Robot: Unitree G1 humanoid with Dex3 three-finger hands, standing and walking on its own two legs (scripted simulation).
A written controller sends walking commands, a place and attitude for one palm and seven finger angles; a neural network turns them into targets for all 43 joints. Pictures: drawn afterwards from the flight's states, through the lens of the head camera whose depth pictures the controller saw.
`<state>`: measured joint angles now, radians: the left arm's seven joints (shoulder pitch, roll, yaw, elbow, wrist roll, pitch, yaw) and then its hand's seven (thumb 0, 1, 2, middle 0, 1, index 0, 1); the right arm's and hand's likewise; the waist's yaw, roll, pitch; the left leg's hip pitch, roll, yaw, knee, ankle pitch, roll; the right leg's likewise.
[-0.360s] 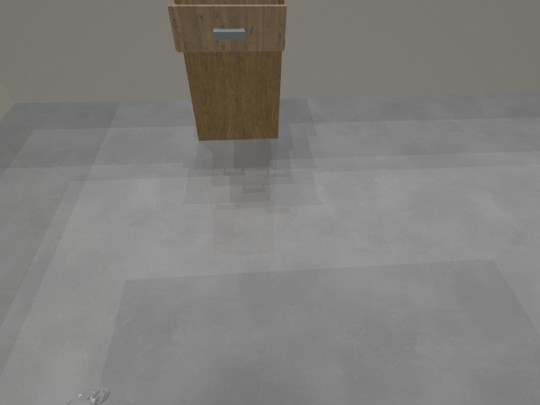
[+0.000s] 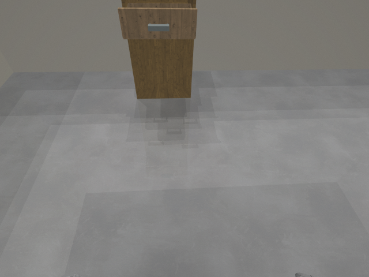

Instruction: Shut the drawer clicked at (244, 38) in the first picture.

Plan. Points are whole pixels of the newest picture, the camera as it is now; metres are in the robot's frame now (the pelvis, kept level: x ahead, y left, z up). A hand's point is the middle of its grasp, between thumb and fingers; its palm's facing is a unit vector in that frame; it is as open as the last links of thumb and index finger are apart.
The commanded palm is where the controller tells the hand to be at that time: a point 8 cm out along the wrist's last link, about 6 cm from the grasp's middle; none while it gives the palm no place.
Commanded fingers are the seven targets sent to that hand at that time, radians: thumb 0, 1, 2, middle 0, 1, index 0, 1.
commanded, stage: stand and wait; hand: left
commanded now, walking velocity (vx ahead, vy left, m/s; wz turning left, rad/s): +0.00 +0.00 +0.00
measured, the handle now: (158, 26) +1.36 +0.24 -0.02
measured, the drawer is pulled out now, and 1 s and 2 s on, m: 0.30 0.30 0.30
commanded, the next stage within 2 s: look at it before walking up in 0.60 s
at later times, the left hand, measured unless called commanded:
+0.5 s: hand out of the picture +0.06 +0.24 -0.15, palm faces -0.03 -0.94 -0.34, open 7.4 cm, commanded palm none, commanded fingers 0.00 0.90 0.90 -0.20 -0.30 -0.20 -0.30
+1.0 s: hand out of the picture +0.06 +0.23 -0.15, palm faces -0.03 -0.94 -0.34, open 7.4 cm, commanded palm none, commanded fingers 0.00 0.90 0.90 -0.20 -0.30 -0.20 -0.30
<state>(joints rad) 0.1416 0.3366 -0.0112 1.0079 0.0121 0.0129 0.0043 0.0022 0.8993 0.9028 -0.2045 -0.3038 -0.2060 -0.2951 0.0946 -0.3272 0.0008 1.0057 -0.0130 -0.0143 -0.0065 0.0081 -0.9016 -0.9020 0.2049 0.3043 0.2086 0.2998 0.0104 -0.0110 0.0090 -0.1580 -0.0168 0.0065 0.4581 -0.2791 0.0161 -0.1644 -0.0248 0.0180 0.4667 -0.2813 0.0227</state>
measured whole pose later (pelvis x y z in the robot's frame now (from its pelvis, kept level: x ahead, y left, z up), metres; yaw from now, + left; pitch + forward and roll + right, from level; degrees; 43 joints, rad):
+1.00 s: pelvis -0.02 -0.02 +0.01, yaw -1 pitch -1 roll +0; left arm 0.14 0.34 -0.01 1.08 0.01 0.00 0.00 0.00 0.90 0.90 -0.20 -0.30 -0.21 -0.29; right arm 0.12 -0.34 0.00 1.11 -0.01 -0.02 0.00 0.01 -0.90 -0.90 0.20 0.30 0.21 0.30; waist 0.00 0.00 0.02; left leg -0.14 0.01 0.01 0.37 -0.21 -0.01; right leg -0.15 0.00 0.02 0.39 -0.22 0.00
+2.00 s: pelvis +0.20 -0.05 -0.03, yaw -4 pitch -1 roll +0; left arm 0.10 0.18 0.05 0.98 0.02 -0.07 -0.02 0.00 0.91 0.90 -0.20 -0.30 -0.20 -0.29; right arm 0.55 -0.11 -0.02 1.24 0.00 -0.05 -0.02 0.01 -0.90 -0.90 0.20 0.30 0.21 0.30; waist -0.04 0.02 0.10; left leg -0.02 0.08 0.05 0.82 -0.53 0.00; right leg -0.47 -0.03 -0.16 0.70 -0.20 -0.08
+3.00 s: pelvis +0.62 -0.05 -0.02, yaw -5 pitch -1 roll +1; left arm 0.11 0.18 0.06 1.01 0.03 -0.03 -0.02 0.00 0.91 0.90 -0.20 -0.30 -0.20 -0.29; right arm 0.51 -0.11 -0.04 1.18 -0.02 -0.06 -0.01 0.01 -0.91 -0.90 0.20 0.30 0.20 0.30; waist -0.06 0.01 0.05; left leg 0.05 0.09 0.25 0.48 -0.46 -0.04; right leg -0.42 -0.08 -0.14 0.56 -0.15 -0.04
